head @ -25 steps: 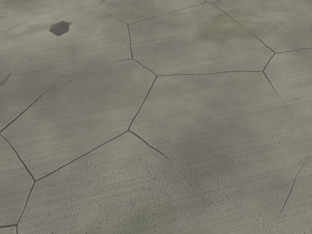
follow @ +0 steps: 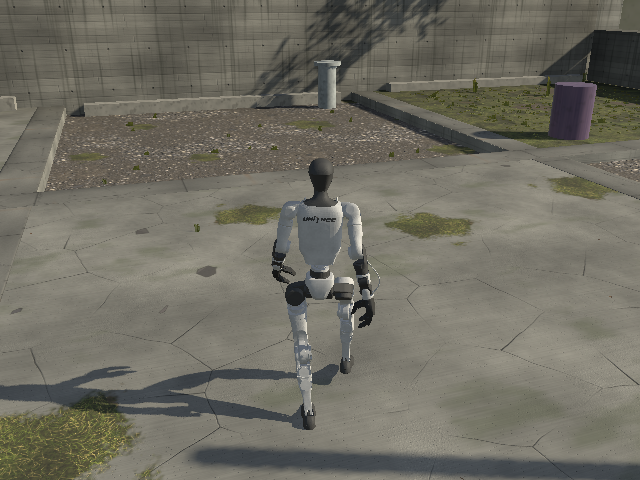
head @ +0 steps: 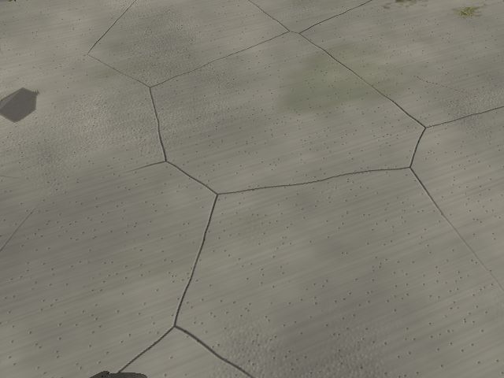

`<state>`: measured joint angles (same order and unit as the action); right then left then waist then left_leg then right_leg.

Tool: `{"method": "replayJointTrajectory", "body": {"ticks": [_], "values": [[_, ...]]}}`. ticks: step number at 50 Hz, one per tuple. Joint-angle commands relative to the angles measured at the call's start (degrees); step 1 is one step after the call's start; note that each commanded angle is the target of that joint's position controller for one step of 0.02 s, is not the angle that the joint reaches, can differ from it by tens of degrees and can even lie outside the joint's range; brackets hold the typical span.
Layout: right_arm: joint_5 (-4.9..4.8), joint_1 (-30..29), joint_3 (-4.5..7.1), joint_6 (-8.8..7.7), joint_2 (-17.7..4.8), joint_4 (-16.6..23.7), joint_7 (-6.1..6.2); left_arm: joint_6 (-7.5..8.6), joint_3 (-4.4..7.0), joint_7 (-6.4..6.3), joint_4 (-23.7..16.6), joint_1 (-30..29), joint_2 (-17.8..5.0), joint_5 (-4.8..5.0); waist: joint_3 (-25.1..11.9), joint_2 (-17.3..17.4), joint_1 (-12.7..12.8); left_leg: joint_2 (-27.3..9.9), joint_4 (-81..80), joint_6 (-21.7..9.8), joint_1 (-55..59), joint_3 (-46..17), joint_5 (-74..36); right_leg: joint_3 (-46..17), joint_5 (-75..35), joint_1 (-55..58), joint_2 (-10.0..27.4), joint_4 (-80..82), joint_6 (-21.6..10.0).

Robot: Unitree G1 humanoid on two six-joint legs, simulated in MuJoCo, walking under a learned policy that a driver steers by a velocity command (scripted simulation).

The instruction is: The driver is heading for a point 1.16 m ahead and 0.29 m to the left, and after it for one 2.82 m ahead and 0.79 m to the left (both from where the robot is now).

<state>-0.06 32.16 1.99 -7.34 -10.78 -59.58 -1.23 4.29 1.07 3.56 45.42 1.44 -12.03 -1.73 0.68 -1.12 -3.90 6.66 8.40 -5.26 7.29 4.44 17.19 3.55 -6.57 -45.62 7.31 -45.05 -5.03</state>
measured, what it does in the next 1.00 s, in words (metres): walks ahead, turning left: right foot, then left foot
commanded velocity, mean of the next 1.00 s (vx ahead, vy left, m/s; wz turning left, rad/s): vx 1.00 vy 0.00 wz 0.46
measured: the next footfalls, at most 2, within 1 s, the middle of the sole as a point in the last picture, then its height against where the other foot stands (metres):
right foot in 0.14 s outside the picture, level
left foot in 0.60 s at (188, 300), level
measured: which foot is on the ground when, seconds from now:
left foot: down 0.00-0.12, up 0.14-0.58, down 0.60-1.00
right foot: up 0.00-0.12, down 0.14-0.60, up 0.62-1.00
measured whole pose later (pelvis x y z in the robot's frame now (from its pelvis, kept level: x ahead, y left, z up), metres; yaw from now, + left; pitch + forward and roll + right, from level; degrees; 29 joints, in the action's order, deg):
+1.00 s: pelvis +0.89 +0.23 -0.02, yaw +28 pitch +1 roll +0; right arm 1.0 26.4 1.9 -7.7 -14.2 -52.9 0.4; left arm 3.3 -0.3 3.2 43.3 2.8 -13.7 -0.4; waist 3.2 -1.1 -4.2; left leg 8.4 3.8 -6.6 16.4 4.9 19.7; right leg 7.6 -8.7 -41.5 1.7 -34.9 -7.4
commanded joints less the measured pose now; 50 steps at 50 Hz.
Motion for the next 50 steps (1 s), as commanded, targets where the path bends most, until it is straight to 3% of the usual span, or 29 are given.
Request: {"method": "replayJointTrajectory", "body": {"ticks": [1, 4, 5, 6, 7, 8, 9, 10, 11, 14, 16, 20, 23, 26, 28, 29, 30, 31, 32, 33, 34, 35, 37, 39, 41, 43, 45, 48, 50], "values": [[-0.39, -0.64, 0.51, -1.41, -7.57, 3.36, 0.82, 0.66, -0.40, 0.12, -5.14, -8.26, -2.08, 0.60, 9.75, 1.66, 1.60, -14.52, -9.45, -4.03, -12.80, -6.05, -37.48, 3.45, -5.40, 13.26, -4.01, 10.40, -0.87], [0.81, -1.37, 1.04, -0.53, -12.33, 3.39, 1.60, 0.89, 0.79, -1.47, -5.09, -3.36, -5.85, 0.50, 1.93, 5.92, 5.43, -16.53, 4.91, -3.64, 0.38, -7.28, -68.59, 3.02, 5.04, 21.00, -9.69, 13.82, -2.06], [1.53, -1.96, 1.40, 0.16, -13.90, 3.21, 1.99, 1.00, 1.77, -2.33, -3.33, 4.19, -8.27, 0.65, -2.97, 7.47, 9.17, -17.14, 15.11, -3.56, 1.27, -8.18, -72.51, 1.44, 10.14, 28.77, -10.68, 13.83, -2.77], [1.78, -3.91, 1.76, 0.92, -14.92, 3.47, 2.20, 1.19, 2.73, -3.28, -0.12, 15.46, -10.11, 0.56, -8.34, 7.13, 14.71, -16.05, 29.28, -3.55, -2.88, -7.93, -66.12, 0.63, 12.15, 40.99, -9.91, 16.79, -3.16], [2.03, -4.71, 1.18, 0.95, -11.50, 4.88, 2.00, 1.27, 4.05, -4.48, 2.03, 25.61, -14.11, -0.76, -14.66, 5.02, 17.55, -13.58, 45.97, -4.08, -15.13, -7.69, -49.08, -7.46, 23.29, 56.19, -0.89, 13.89, -3.76], [-0.84, 4.01, -1.16, 0.81, 0.58, 6.91, 0.93, 1.56, 5.31, -4.50, 2.07, 26.88, -18.86, -3.71, -23.03, -11.71, 9.55, -5.12, 69.47, -2.39, -39.63, -6.56, 3.74, -37.23, 39.94, 74.73, 18.88, 17.28, -9.43], [-2.34, 0.40, 0.26, 0.54, -6.73, 7.21, 1.46, 1.33, 5.19, -3.22, 1.94, 24.99, -14.21, -2.06, -24.36, -8.58, 11.36, -4.93, 75.28, -3.99, -45.62, -9.83, 5.34, -49.94, 49.73, 71.61, 18.71, 28.37, -9.66], [-1.89, -8.18, 0.92, 0.79, -8.53, 9.27, 1.66, 1.78, 4.31, -2.95, 1.94, 18.53, -10.25, -1.61, -12.23, -4.82, 9.61, -8.69, 73.33, -4.25, -48.86, -9.52, -1.93, -38.29, 47.07, 61.32, 15.56, 30.74, -6.90], [-1.12, -11.35, 0.83, 1.17, -7.87, 10.01, 1.21, 2.30, 3.81, -2.70, 2.18, 15.79, -7.43, -1.33, -6.88, -0.03, 8.54, -10.59, 70.70, -4.15, -47.74, -9.27, -4.54, -30.48, 37.17, 52.94, 14.23, 32.04, -5.61], [1.33, -12.19, 0.62, 4.05, -3.35, 11.60, -0.51, 3.25, 2.59, -2.89, 5.80, 17.10, -3.22, -0.31, -0.32, -1.31, 3.71, -14.16, 67.89, -2.93, -44.15, -8.77, -4.91, -13.44, 24.29, 39.79, 9.89, 34.84, -1.45], [1.69, -16.37, 0.46, 5.46, -2.05, 13.96, -1.35, 3.81, 2.47, -2.71, 7.46, 17.96, -2.51, 1.24, 2.57, -1.71, 2.79, -15.39, 67.21, -2.31, -48.12, -7.36, -7.36, -4.47, 17.92, 38.09, 7.24, 36.40, 1.26], [1.12, -25.40, -0.21, 6.00, -2.86, 18.80, -2.60, 5.03, 2.32, -2.25, 7.51, 17.64, -4.00, 0.38, 7.02, -1.90, 1.95, -14.12, 55.31, -2.24, -48.49, -1.94, -20.02, 8.55, 2.92, 33.64, 3.38, 39.12, 2.74], [1.38, -31.60, -0.49, 5.65, -4.37, 21.31, -3.45, 5.18, 2.48, -3.24, 7.95, 20.19, -7.42, 0.69, 9.80, -0.12, 2.39, -11.97, 40.18, -4.06, -45.33, 3.87, -23.71, 13.86, -13.26, 38.04, 3.90, 39.68, 4.02], [1.20, -29.42, 0.23, 5.12, -7.35, 20.13, -3.50, 3.58, 3.02, -5.12, 7.26, 22.82, -11.73, 0.78, 4.98, -2.84, 0.40, -4.91, 34.04, -6.36, -37.03, 9.28, -21.79, 15.71, -44.65, 48.39, 4.95, 30.21, 4.71], [0.68, -14.91, 1.89, 5.14, -10.99, 16.66, -2.60, 1.38, 4.29, -6.02, 5.49, 19.58, -15.93, 0.18, -3.45, -6.30, -7.81, -1.52, 34.36, -8.25, -21.96, 8.20, -14.61, 14.31, -57.13, 49.08, 7.48, 11.03, 3.90], [0.73, -2.91, 3.48, 5.23, -13.58, 13.12, -1.61, 0.35, 4.72, -5.83, 4.04, 16.55, -16.57, -0.21, -8.78, -5.75, -12.92, -0.80, 32.89, -9.93, -9.64, 5.03, -9.65, 12.25, -52.15, 44.49, 8.18, -4.97, 2.44], [0.37, 1.08, 5.18, 5.53, -15.86, 11.08, -0.32, -0.18, 4.96, -5.03, 3.85, 15.36, -15.51, -0.50, -9.03, -1.00, -13.58, -2.13, 28.78, -11.62, -0.73, -0.80, -4.31, 11.59, -21.99, 34.89, 2.68, -25.60, 2.73], [0.49, -5.62, 5.82, 6.02, -19.19, 11.13, 0.23, 0.59, 2.45, -4.18, 0.82, 15.56, -5.18, -1.32, -2.71, 13.96, -4.83, -10.77, 29.71, -13.19, 2.34, -16.57, -14.42, 8.28, 33.70, 14.21, -6.96, -46.55, 3.80], [2.24, -6.94, 6.36, 6.42, -23.05, 13.49, 0.07, 2.03, 1.66, -3.78, -5.93, 18.02, -5.01, 0.90, -15.08, 15.01, -0.79, -20.34, 15.32, -23.81, 16.01, -45.11, -1.63, -3.89, 34.89, -1.21, -9.27, -53.14, 4.74], [2.44, -7.03, 6.06, 6.40, -19.37, 13.99, 0.76, 3.42, 1.45, -3.81, -5.61, 14.03, -7.66, 0.50, -10.65, 4.48, -2.15, -22.98, 4.64, -21.00, 11.75, -50.31, 9.50, -6.64, 29.43, -5.76, -5.82, -49.11, 4.21], [2.12, -8.78, 5.10, 5.88, -15.29, 13.05, 1.15, 3.64, 1.58, -3.76, -4.51, 13.50, -8.85, 0.60, -3.17, -2.58, 0.37, -22.00, 3.12, -17.87, 1.79, -44.99, 9.62, -6.47, 24.83, -3.61, -2.95, -43.06, 3.87], [1.91, -10.75, 4.39, 5.04, -13.36, 12.73, 1.26, 3.15, 1.29, -3.84, -4.10, 12.88, -7.89, -0.36, -0.33, -5.47, 3.15, -19.98, 3.56, -15.80, -7.01, -39.73, 4.49, -6.36, 23.82, 0.65, -0.94, -39.17, 4.16], [1.03, -12.79, 2.82, 2.79, -9.79, 12.70, 1.76, 0.55, 0.48, -2.93, -2.76, 14.88, -5.69, -1.62, 1.35, -6.56, 6.58, -15.71, 2.15, -13.13, -19.42, -29.78, -1.66, -6.88, 22.82, 8.79, 2.30, -32.69, 5.28], [0.66, -11.50, 2.66, 0.90, -10.39, 11.65, 1.33, -1.10, 0.24, -1.87, -3.27, 12.21, -5.06, -1.03, 4.19, -4.60, 6.31, -13.17, -0.05, -10.60, -23.37, -21.69, -9.40, -5.15, 20.61, 8.71, 3.97, -25.21, 5.73], [0.62, -7.78, 2.84, -0.03, -11.11, 10.65, 0.44, -1.41, -0.14, -1.42, -5.51, 5.34, -4.59, 0.21, 6.21, -1.26, 3.15, -10.49, -2.01, -6.54, -21.54, -13.78, -22.95, -2.03, 12.17, 6.59, 3.33, -15.49, 4.17], [0.13, -5.53, 2.17, -0.58, -9.10, 9.87, -0.10, -1.02, -0.43, -0.89, -6.20, 0.69, -4.18, 0.91, 6.67, -0.45, 0.68, -7.31, -2.30, -1.90, -18.43, -6.20, -33.80, 1.01, 2.52, 8.56, 0.77, -5.35, 1.56], [0.11, -2.88, 1.85, -1.04, -9.52, 8.88, 0.30, -0.58, -0.91, -0.41, -7.03, -2.82, -3.17, 1.68, 6.21, 1.27, -1.07, -8.46, -4.74, 0.59, -13.86, -2.70, -42.83, 3.61, -3.47, 10.90, -2.68, 2.85, -0.60], [0.95, -3.25, 1.48, -1.28, -11.30, 8.44, 1.60, -0.02, -0.46, -0.22, -6.13, -2.32, -5.30, 1.63, 3.72, 4.74, 0.51, -11.12, -2.26, 3.69, -2.79, 1.69, -65.37, 6.67, -5.90, 13.96, -8.15, 9.89, -3.09], [1.74, -5.20, 1.84, -0.50, -13.66, 8.70, 3.46, -0.36, 0.45, -0.36, -4.29, 2.63, -8.20, 1.17, -0.38, 8.19, 4.55, -13.93, 5.69, 5.39, 3.07, 3.73, -81.95, 7.79, -1.76, 19.02, -12.01, 10.68, -3.92]]}}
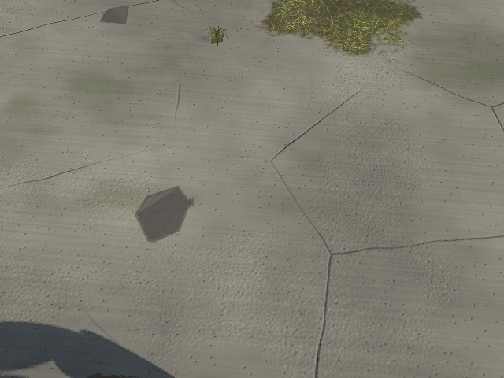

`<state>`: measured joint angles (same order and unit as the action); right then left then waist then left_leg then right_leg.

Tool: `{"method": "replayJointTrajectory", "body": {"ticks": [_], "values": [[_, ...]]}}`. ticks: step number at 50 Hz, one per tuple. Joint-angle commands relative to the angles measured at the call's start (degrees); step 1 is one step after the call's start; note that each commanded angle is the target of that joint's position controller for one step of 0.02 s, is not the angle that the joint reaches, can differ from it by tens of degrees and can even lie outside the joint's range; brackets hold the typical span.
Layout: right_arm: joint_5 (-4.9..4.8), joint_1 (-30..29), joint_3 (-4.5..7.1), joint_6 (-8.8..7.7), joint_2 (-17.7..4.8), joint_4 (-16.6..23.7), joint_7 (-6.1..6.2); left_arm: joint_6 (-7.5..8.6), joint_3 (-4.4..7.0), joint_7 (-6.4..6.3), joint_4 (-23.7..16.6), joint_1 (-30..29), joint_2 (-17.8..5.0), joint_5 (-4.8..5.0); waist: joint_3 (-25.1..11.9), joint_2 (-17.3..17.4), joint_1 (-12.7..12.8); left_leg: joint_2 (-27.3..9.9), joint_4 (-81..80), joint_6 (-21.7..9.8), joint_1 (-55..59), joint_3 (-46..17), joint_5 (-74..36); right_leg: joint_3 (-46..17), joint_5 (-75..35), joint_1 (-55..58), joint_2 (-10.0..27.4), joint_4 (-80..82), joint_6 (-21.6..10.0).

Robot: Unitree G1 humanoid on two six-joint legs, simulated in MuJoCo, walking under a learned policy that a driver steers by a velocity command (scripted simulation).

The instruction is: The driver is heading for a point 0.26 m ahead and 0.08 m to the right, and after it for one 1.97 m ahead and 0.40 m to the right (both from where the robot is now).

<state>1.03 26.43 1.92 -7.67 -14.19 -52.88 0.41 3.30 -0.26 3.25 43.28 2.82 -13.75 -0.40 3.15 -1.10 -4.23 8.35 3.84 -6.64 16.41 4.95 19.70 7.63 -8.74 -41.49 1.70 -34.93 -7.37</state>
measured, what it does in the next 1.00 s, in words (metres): walks ahead, turning right: right foot, then left foot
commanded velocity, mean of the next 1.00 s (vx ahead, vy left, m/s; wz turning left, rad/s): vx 0.26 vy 0.00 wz -0.32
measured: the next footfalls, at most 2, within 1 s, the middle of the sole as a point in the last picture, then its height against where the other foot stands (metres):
right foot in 0.06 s outside the picture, level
left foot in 0.44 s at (234, 330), level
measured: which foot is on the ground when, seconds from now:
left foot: down 0.00-0.04, up 0.06-0.42, down 0.44-0.78, up 0.80-1.00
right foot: up 0.00-0.04, down 0.06-0.42, up 0.44-0.76, down 0.78-1.00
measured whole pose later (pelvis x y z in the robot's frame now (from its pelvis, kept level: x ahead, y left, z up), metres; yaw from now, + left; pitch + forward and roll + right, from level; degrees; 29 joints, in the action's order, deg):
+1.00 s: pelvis +0.42 -0.03 +0.02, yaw -19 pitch +2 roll +0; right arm -1.2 17.1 4.8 2.9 -17.8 -39.2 1.8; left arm -0.8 2.1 -2.8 38.6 9.1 -13.2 -0.7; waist -0.5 1.1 -1.1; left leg -0.2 63.1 5.3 -33.0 -0.9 21.7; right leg 4.2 14.9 -14.9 2.3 -27.5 -0.2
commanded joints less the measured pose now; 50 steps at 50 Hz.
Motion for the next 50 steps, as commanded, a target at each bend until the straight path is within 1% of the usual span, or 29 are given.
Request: {"method": "replayJointTrajectory", "body": {"ticks": [1, 3, 4, 5, 6, 7, 8, 9, 12, 15, 17, 20, 21, 22, 23, 24, 25, 26, 27, 30, 33, 36, 38, 39, 40, 41, 42, 45, 50], "values": [[1.46, -1.35, 2.22, 0.71, -11.27, 2.48, 2.65, 0.27, 2.65, -0.25, 0.10, 8.58, -8.65, -0.20, -6.17, 9.02, 8.96, -16.72, 19.65, 7.42, -5.52, 3.96, -90.48, 4.01, 4.22, 21.23, -8.71, -0.10, -2.12], [1.45, -11.55, 3.38, 2.29, -14.26, 5.45, 3.52, 0.20, 4.97, -1.04, 7.19, 33.82, -12.25, -0.75, -11.74, 6.02, 22.85, -14.27, 59.63, 8.32, -17.34, 4.86, -81.96, -2.68, 2.90, 41.81, -6.07, 7.07, -6.81], [2.00, -14.32, 1.75, 1.19, -7.12, 7.80, 2.08, -0.23, 5.47, -1.96, 9.19, 34.79, -13.31, -0.38, -9.98, -7.38, 18.30, -4.23, 82.69, 7.83, -39.76, 2.14, -7.24, -10.41, -7.15, 54.54, 1.00, -0.45, -8.36], [-1.79, -7.10, 0.40, 0.42, -2.91, 12.17, 1.79, -0.11, 6.69, -2.02, 7.44, 29.06, -18.02, -1.75, -19.00, -17.15, 9.34, 0.18, 100.88, 11.09, -61.59, -7.06, 12.24, -40.67, -26.27, 70.14, 14.52, 3.10, -21.81], [-0.82, -7.09, -0.63, -0.25, -5.55, 13.15, 1.63, -0.53, 7.31, -2.21, 4.40, 24.77, -16.40, -0.90, -22.57, -3.63, 9.72, -4.05, 97.99, 9.15, -63.88, -12.85, 6.44, -46.03, -13.61, 67.90, 16.10, 10.18, -22.61], [0.09, -10.58, -0.74, -0.59, -7.05, 13.31, 1.03, -0.97, 6.35, -2.67, 3.26, 20.76, -12.27, -0.29, -13.62, 4.69, 7.55, -6.65, 90.76, 7.96, -62.33, -12.64, 3.09, -41.72, -7.25, 56.18, 13.47, 14.19, -19.52], [-1.59, -13.78, 0.16, -1.57, -7.50, 15.94, -0.30, 1.20, 4.36, -1.49, -0.74, 14.27, -6.06, 1.16, -9.10, 8.38, 4.48, -6.34, 87.41, 6.94, -59.36, -14.89, 4.70, -41.31, 0.06, 45.63, 9.93, 19.03, -16.63], [-1.24, -13.36, 0.41, -1.16, -7.85, 16.06, -0.69, 2.17, 4.25, -1.19, -1.57, 10.45, -6.65, 1.52, -5.36, 8.63, 1.22, -8.13, 81.88, 7.30, -57.37, -14.70, 3.38, -38.21, -1.72, 37.17, 8.26, 20.16, -15.59], [0.72, -16.21, 0.34, 0.15, -7.40, 19.04, 0.25, 2.34, 5.02, -2.35, -3.71, 8.10, -10.02, 1.94, 0.23, 7.72, -0.81, -8.72, 56.87, 9.78, -46.00, -9.57, -0.37, -25.56, -16.66, 17.30, -1.12, 20.02, -10.88], [0.11, -21.68, -0.93, 1.26, -3.15, 21.39, 1.47, -0.72, 6.74, -4.83, -2.55, 13.50, -13.44, 2.45, -7.52, 0.70, 3.60, -1.48, 35.73, 11.78, -35.14, -5.74, -14.49, -21.62, -21.73, 15.61, -6.88, 12.61, -3.07], [-1.61, -22.89, -0.26, 2.21, -4.79, 22.26, 1.62, -2.55, 6.84, -5.91, -2.10, 15.81, -12.40, 3.23, -11.21, -2.90, 4.97, 0.38, 28.03, 12.39, -33.31, -6.78, -21.38, -23.82, -11.97, 19.98, -7.46, 8.55, 1.28], [-0.85, -22.29, 0.71, 1.80, -6.50, 21.98, 1.04, -3.39, 6.16, -6.70, -3.68, 14.67, -7.88, 2.32, -10.92, -6.63, 4.33, -2.17, 18.95, 10.21, -31.60, -9.47, -30.82, -26.35, -0.87, 26.52, -7.46, -0.23, 3.84], [0.34, -16.74, 1.16, 1.27, -6.99, 20.22, 1.14, -3.39, 5.59, -6.53, -4.96, 12.81, -6.08, 1.65, -13.95, -6.21, 1.81, -5.73, 15.96, 7.79, -24.85, -10.67, -37.99, -24.42, 0.77, 27.08, -8.72, -9.38, 5.24], [1.61, -11.22, 1.35, 1.26, -8.75, 19.54, 1.70, -3.35, 4.08, -6.38, -7.10, 12.10, -2.49, 0.01, -20.42, 1.88, 0.28, -18.76, 21.10, 0.99, -10.78, -23.06, -59.89, -19.88, 27.20, 18.39, -11.52, -25.91, 7.26], [3.21, -10.25, 0.99, 1.75, -9.15, 20.10, 1.31, -2.49, 3.47, -5.40, -7.48, 22.09, -2.04, -0.27, -26.58, 15.84, 5.14, -32.84, 23.76, -10.88, -1.49, -42.04, -80.44, -20.42, 54.54, 9.26, -15.87, -39.70, 9.42], [1.05, -12.87, 1.79, 2.32, -10.31, 20.21, 1.03, -2.39, 4.04, -3.91, -5.68, 29.03, -7.52, 0.36, -29.55, 14.44, 7.69, -38.46, 25.95, -17.34, -1.23, -49.91, -67.45, -22.93, 51.91, 4.27, -10.71, -51.05, 10.29], [-0.01, -18.16, 2.03, 2.68, -9.15, 21.86, 1.31, -3.30, 4.68, -3.59, -5.19, 24.40, -11.20, 1.90, -25.65, 10.19, 6.57, -35.36, 22.80, -16.32, -5.32, -48.96, -41.62, -21.28, 45.43, -1.17, -7.09, -55.35, 11.03], [0.29, -19.30, 0.82, 3.79, -5.75, 22.99, 1.76, -4.62, 4.86, -4.53, -5.72, 15.76, -12.26, 1.46, -19.57, 2.67, 3.33, -28.65, 19.94, -12.05, -14.74, -41.06, -27.88, -18.28, 40.09, -0.51, -5.63, -52.89, 11.52], [0.29, -20.23, -0.16, 4.69, -5.21, 22.66, 1.70, -5.65, 4.77, -5.25, -7.27, 10.97, -11.45, 1.04, -13.87, 0.22, 3.73, -24.17, 17.91, -8.99, -24.37, -34.86, -23.73, -17.21, 37.51, 2.19, -5.32, -49.18, 11.64], [0.19, -19.89, 0.39, 5.95, -6.91, 19.95, 1.11, -5.04, 2.58, -4.85, -8.12, 11.98, -5.26, 0.10, -9.26, 4.42, 6.51, -14.46, 15.19, -4.63, -37.06, -20.84, -31.27, -9.96, 34.84, 14.13, -5.03, -29.08, 11.45], [-0.47, -16.74, 1.14, 6.78, -7.56, 18.02, 1.05, -3.94, 1.55, -4.59, -8.00, 10.52, -3.42, 0.42, -13.86, 9.61, 4.88, -16.10, 15.76, -6.32, -32.14, -20.60, -36.96, -9.25, 31.58, 20.40, -3.62, -14.17, 11.07], [-0.65, -15.55, 1.42, 7.32, -8.09, 17.45, 0.91, -4.35, 2.26, -4.19, -7.31, 10.30, -5.39, 0.69, -13.11, 11.19, 4.88, -17.49, 15.83, -5.92, -32.73, -22.49, -20.16, -9.66, 23.85, 26.11, -3.12, -1.97, 9.00], [-0.67, -12.17, 0.50, 7.28, -5.42, 16.02, 0.74, -4.56, 2.45, -3.90, -7.43, 9.28, -4.93, -0.43, -9.79, 9.80, 5.21, -14.48, 15.68, -1.50, -40.47, -22.01, -4.08, -9.39, 19.89, 34.57, -3.08, 8.53, 6.11], [-0.57, -10.38, 0.37, 6.86, -5.00, 15.59, 0.41, -4.62, 3.03, -4.28, -8.41, 10.19, -7.72, -1.67, -8.71, 6.62, 5.33, -12.17, 18.07, 2.38, -46.95, -21.15, 4.96, -14.42, 19.47, 39.81, 2.92, 9.13, 3.59], [-1.60, -11.31, 0.90, 6.19, -5.64, 17.69, 0.02, -4.75, 4.65, -4.56, -8.24, 10.10, -13.14, -2.59, -7.15, -4.80, 4.38, -5.88, 25.66, 5.18, -50.61, -13.29, 6.46, -21.42, 20.80, 35.62, 11.41, 11.56, -1.44], [-2.10, -15.40, 1.89, 5.82, -8.03, 19.13, 0.33, -4.70, 5.34, -4.60, -7.45, 11.57, -13.43, -2.78, -6.18, -11.36, 7.13, -4.48, 35.84, 7.12, -50.01, -8.73, 7.69, -27.62, 23.16, 29.40, 16.90, 18.10, -6.42], [-2.35, -16.46, 3.08, 6.06, -10.20, 19.68, 0.67, -4.06, 5.32, -4.88, -7.73, 9.58, -12.71, -2.57, -3.89, -11.49, 6.89, -6.04, 46.75, 8.37, -51.91, -8.25, 9.92, -28.99, 19.16, 27.95, 19.22, 18.77, -8.20], [-2.07, -8.64, 4.18, 9.03, -9.02, 16.53, 2.02, -2.58, 4.05, -5.78, -9.34, 3.22, -7.08, -0.42, -4.75, -6.77, 2.89, -7.63, 67.31, 11.08, -55.91, -10.14, 8.44, -20.62, 2.08, 30.22, 16.85, 15.91, -6.03], [-2.37, -14.39, 2.40, 10.13, -4.07, 20.37, 0.53, -3.85, 5.10, -6.79, -8.39, 4.08, -7.76, -0.05, -6.40, -6.84, 5.34, -11.75, 53.42, 12.57, -53.89, -5.19, 0.11, -9.95, 1.80, 35.05, 13.99, 14.13, -3.82]]}}
Velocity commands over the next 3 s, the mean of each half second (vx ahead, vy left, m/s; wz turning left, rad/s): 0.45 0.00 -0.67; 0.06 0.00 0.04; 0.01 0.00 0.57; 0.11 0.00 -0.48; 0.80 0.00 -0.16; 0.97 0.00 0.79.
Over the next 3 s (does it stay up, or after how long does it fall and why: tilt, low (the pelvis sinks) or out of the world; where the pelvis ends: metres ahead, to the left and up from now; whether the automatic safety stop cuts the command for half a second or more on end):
stays up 1.05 -0.29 -0.01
